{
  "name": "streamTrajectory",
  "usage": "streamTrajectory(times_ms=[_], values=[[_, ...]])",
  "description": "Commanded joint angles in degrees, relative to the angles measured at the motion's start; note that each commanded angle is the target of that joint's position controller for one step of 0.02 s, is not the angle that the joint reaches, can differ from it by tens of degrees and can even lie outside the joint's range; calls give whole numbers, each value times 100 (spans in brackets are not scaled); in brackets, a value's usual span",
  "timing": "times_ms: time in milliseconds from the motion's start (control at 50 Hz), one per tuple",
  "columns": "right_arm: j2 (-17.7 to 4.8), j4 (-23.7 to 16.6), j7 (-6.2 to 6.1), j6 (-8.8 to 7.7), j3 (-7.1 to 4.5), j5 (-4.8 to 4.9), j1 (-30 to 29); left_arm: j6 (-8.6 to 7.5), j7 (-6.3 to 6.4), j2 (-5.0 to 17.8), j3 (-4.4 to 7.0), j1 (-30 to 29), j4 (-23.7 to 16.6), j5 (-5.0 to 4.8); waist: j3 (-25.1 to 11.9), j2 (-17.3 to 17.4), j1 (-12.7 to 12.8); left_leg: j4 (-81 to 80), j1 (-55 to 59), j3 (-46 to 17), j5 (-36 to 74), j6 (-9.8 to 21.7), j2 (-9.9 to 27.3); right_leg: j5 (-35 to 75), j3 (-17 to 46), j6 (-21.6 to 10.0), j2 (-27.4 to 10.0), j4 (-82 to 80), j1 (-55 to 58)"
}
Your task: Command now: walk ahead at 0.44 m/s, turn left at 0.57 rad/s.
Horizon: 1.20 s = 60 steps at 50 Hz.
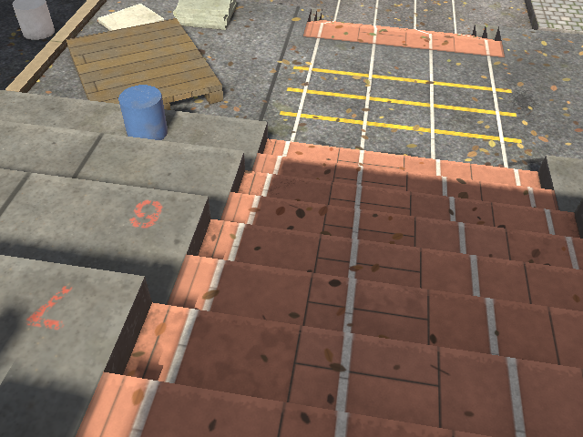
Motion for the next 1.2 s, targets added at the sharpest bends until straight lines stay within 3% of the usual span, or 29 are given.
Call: streamTrajectory(times_ms=[20, 60, 100, 220, 300, 320, 340, 360, 400, 420, 440, 460, 480, 500, 520, 560, 600, 760, 800, 820, 840, 860, 880, 900, 940, 980, 1040, 1100, 1200], values=[[-739, -131, 278, 95, -268, -46, 643, -466, 203, 466, -55, -1760, -750, -85, 956, 527, -973, 902, 1039, 600, 768, 129, 531, 1200, 1698, -270, -1191, -2676, -1857], [-524, -563, 264, -4, -110, 183, -803, -492, 498, 461, -85, 91, -57, -113, 786, -18, 236, -1274, -596, 717, 790, 191, 748, 2127, 1747, -204, -1341, -2524, 1189], [-348, -573, 325, -25, -75, 207, -1563, -430, 519, 264, -148, 1189, 525, -238, 934, -546, 798, -2952, -652, 973, 1047, 255, 828, 2094, 1668, -175, -1432, -2518, 2340], [-475, -489, 288, 7, -162, 87, -1503, -308, 198, 793, -81, 579, 750, -164, 1141, -296, 79, -3717, 2600, 1754, 347, 451, 380, 3972, 1235, 152, -1324, -2713, 1066], [-749, 472, 122, 12, -293, 36, 691, -147, 135, 1106, 2, 117, 913, -82, 1036, -26, -708, -5765, 4805, 1745, 534, 587, 494, 4870, 950, 355, -1074, -575, 1365], [-839, 1073, 36, 24, -411, 27, 2493, -33, -32, 1070, -2, 45, 1046, 87, 739, 642, -1366, -6470, 7150, 1564, 1746, 962, 740, 4749, 515, 637, -834, 962, 224], [-1073, 1301, 17, 66, -559, -27, 3387, -20, -219, 470, -162, 234, 1056, 246, -599, 1328, -1532, -4823, 9712, 338, 3178, 2028, 1681, 787, 638, 786, -533, 3892, -1652], [-1192, 1206, -39, 39, -640, 35, 3788, -140, -310, 6, -297, 390, 840, 163, -1675, 450, -1492, -3551, 11054, -558, 4583, 2561, 2459, 438, 1443, 814, -529, 4009, -2626], [-1138, 872, -12, -1, -703, 160, 2460, -361, -312, 488, -225, -1024, -4, -159, -171, 320, -1566, -4732, 9933, -1256, 794, 2499, 2615, 862, 1312, 746, -584, 3548, -5000], [-308, 614, -40, -69, -398, 178, 1378, -407, -124, 723, -116, -1234, 37, -13, 555, -496, -1034, -5175, 8011, -761, 86, 2080, 2359, 2372, 1567, 602, -1036, 1526, -4510], [-91, 393, 4, -98, -245, 233, 613, -342, -56, 849, -55, -922, 365, 61, 901, -404, -476, -5709, 5674, -270, 233, 2128, 2141, 3120, 1487, 421, -1362, 110, -2762], [-148, 359, 19, -98, -228, 269, 503, -238, -31, 794, -19, -894, 546, 68, 1103, -33, -277, -6073, 4184, -60, 223, 2296, 1938, 3479, 1271, 422, -1373, -638, -1523], [-1100, 766, -209, 15, -516, 841, 910, 51, 176, 918, 156, -853, 406, -176, 1201, -113, -48, -5624, 3798, 106, 2110, 1972, 1785, 3478, 846, 630, -1003, -1005, -411], [-1169, 866, -238, 7, -531, 799, 1142, 211, 199, 519, 48, -295, 638, -209, 794, 98, 64, -5386, 3460, 550, 3127, 1802, 1652, 3756, 665, 612, -851, -825, 384], [-470, 729, -88, -275, -275, 5, 1166, 84, -177, -194, -310, -285, 551, 229, 770, 199, -51, -5410, 3112, 447, 1216, 2048, 1675, 4870, 1119, 374, -1153, -527, 5], [-81, 846, -271, -457, -141, 38, 1468, -19, -215, 128, -222, -1168, 353, 153, 913, -192, -610, -4932, 4627, 432, -702, 1698, 1572, 6893, 1717, 210, -1476, -2695, -1650], [-155, 1090, -182, -364, -26, -78, 1658, 3, -151, 266, -159, -1535, 257, 65, 1063, 87, -469, -4665, 3582, 672, -1460, 1552, 1376, 7918, 1458, 90, -1265, -2925, -470], [-458, 1631, -355, -79, -8, 70, 2741, 21, -92, 538, 37, -2503, 107, 115, 1660, -15, -1023, -3019, 5222, 578, -1255, 977, 1725, 6390, 633, 68, -990, -4444, -28], [-783, 1548, 30, 53, -68, -241, 2288, -160, -11, 1262, 496, 473, 1153, -33, 654, -519, 299, -373, 3740, 1302, -287, 498, 1226, 6837, 283, -216, -647, -3881, 3779], [87, 1600, 239, 48, 21, -43, 3250, -32, -102, 1704, 609, 1862, 1409, -2, -1289, -1907, 294, 2754, 2240, 1818, -4177, -51, 383, 9496, 1290, -1540, -1545, -2474, 6785], [-144, 1224, 453, 24, 30, 50, 3018, -1, -150, 1783, 647, 2123, 1463, -7, -2063, -1581, 481, 3992, 1114, 1114, -5091, -200, 95, 9657, 2862, -2097, -2073, -2598, 7719], [-469, 541, 403, -97, -52, 281, 1363, -83, -108, 1642, 678, 1924, 1454, 17, -694, -1061, 974, 4282, -821, 1062, -4949, -109, 174, 6827, 3606, -1992, -2237, -3380, 6998], [-527, 239, 208, -174, -50, 371, 555, -139, -106, 1463, 612, 1203, 1355, -123, 94, -328, 814, 3740, -1312, 867, -4380, 79, 575, 4377, 3888, -1725, -2322, -3912, 5587], [-665, 272, -5, -183, -100, 313, 653, -180, -186, 1065, 455, 514, 1283, -106, 670, 187, 343, 3155, -620, 787, -3653, 199, 865, 4069, 3724, -1612, -2253, -4256, 3697], [-12, 455, -243, -123, 88, 37, 1225, -316, -135, 61, 7, -1079, 873, 86, 1287, 325, -787, 370, 1535, -32, -1702, 536, 1638, 3211, 3466, -1533, -1967, -5002, 124], [49, 504, -217, 37, 117, -34, 1077, -461, 12, 317, 57, -1373, 841, -180, 928, -251, -688, -1031, 2338, 512, -940, 405, 1429, 2333, 2845, -1525, -1318, -5258, -609], [184, 335, -62, 82, 275, -57, 983, -483, 38, 619, 90, -678, 1044, 99, 687, -24, -593, -1333, 3412, 949, 88, 309, 1089, 3510, 2288, -1305, -774, -4228, -1267], [-188, 31, 12, 8, 253, -57, -263, -465, 196, 239, -6, 320, 1300, 80, 770, 185, 195, -3476, 1108, 190, 2127, 40, 1180, 2680, 3028, -1333, -678, -2857, 962], [-216, -387, 15, 151, 213, -9, -567, -274, -45, 438, -30, 410, 1227, 110, 1078, -247, -42, -4119, 3529, 811, 1224, 69, 710, 1574, 3480, -1209, -396, -2458, -793]])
